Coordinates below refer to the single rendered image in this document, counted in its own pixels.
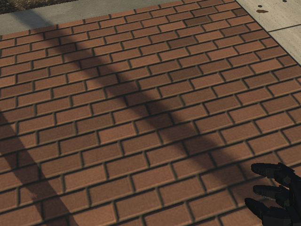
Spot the right robot hand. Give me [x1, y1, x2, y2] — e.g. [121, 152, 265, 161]
[245, 162, 301, 226]

